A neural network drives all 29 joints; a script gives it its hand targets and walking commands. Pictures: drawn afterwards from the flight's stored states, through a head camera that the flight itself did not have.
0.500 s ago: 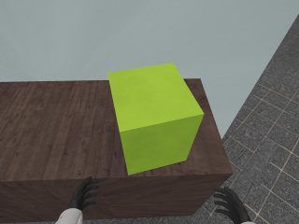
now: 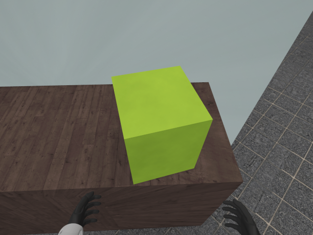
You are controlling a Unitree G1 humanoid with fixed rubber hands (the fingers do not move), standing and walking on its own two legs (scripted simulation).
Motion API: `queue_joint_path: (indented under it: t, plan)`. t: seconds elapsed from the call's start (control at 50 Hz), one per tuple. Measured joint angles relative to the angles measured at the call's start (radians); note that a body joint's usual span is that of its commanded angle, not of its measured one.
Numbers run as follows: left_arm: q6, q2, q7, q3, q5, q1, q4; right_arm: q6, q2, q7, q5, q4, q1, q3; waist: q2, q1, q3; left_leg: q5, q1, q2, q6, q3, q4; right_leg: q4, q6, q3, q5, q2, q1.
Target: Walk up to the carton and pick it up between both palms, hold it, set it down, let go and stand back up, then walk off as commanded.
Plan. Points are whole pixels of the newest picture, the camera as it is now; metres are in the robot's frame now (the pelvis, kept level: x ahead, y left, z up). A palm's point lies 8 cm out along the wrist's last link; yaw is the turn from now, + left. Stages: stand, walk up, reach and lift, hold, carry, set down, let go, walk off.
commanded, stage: let go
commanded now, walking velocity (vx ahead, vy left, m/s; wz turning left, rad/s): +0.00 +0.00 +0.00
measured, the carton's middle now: (156, 126) +0.41 +0.05 +0.02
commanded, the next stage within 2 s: stand in 0.34 s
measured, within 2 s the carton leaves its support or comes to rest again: neither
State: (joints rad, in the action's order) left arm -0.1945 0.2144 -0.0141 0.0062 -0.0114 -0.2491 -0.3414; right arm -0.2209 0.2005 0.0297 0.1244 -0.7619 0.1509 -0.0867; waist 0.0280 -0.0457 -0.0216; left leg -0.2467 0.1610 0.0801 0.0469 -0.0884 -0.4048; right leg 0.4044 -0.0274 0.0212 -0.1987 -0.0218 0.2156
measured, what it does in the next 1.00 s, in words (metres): stands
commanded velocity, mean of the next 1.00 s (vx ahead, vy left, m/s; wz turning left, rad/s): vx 0.00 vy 0.00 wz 0.00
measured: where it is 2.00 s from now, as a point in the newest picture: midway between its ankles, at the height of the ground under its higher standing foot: outside the picture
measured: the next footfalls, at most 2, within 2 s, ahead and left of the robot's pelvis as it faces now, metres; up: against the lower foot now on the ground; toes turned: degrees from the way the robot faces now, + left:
none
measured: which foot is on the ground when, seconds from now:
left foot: down 0.00-1.00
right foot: down 0.00-1.00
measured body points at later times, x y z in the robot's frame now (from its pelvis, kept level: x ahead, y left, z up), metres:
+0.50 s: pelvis +0.00 +0.00 +0.00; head +0.02 +0.01 +0.45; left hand +0.16 +0.26 -0.08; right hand +0.17 -0.24 -0.10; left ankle -0.02 +0.14 -0.74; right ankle +0.01 -0.10 -0.74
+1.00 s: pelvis +0.01 +0.00 -0.01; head +0.03 +0.02 +0.44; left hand +0.13 +0.30 -0.10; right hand +0.16 -0.27 -0.10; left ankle -0.02 +0.14 -0.74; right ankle +0.01 -0.10 -0.74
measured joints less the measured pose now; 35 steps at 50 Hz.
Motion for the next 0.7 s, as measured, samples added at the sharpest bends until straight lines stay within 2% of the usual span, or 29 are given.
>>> queue_joint_path:
  t: [0.36,0.5,0.7]
  plan:
    - [0.008,0.000,0.000,0.000,0.000,0.000,-0.003,-0.010,0.000,0.000,0.000,-0.019,0.000,0.002,0.000,0.000,0.000,-0.004,0.000,0.000,0.000,0.000,0.000,0.000,0.000,0.000,-0.004,0.000,0.000]
    - [0.154,0.096,0.006,-0.004,0.028,0.000,-0.117,0.118,0.075,-0.007,-0.038,-0.022,0.000,0.002,0.002,0.000,0.000,-0.041,0.000,0.003,0.000,0.001,-0.056,0.061,0.001,0.000,-0.043,0.000,0.003]
    - [0.192,0.171,0.016,-0.011,0.028,0.000,-0.231,0.172,0.157,-0.007,-0.038,-0.030,0.000,0.002,0.002,0.000,0.000,-0.064,0.000,0.005,-0.001,0.001,-0.080,0.085,0.002,0.000,-0.064,0.000,0.003]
